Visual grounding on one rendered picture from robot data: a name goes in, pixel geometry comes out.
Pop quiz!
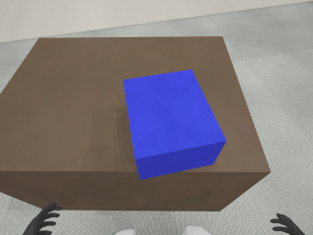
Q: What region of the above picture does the pedestal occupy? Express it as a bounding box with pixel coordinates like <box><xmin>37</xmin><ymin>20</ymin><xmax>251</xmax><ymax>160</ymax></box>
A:
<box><xmin>0</xmin><ymin>36</ymin><xmax>271</xmax><ymax>212</ymax></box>

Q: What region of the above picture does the carton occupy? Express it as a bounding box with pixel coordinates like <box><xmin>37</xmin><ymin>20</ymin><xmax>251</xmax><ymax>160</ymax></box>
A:
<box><xmin>123</xmin><ymin>70</ymin><xmax>227</xmax><ymax>180</ymax></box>

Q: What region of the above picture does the right robot hand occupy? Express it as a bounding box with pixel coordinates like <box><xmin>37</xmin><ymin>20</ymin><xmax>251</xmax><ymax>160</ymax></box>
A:
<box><xmin>270</xmin><ymin>213</ymin><xmax>305</xmax><ymax>235</ymax></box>

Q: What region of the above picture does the left robot hand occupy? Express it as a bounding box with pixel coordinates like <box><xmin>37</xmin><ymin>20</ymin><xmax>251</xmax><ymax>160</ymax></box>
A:
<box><xmin>23</xmin><ymin>202</ymin><xmax>62</xmax><ymax>235</ymax></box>

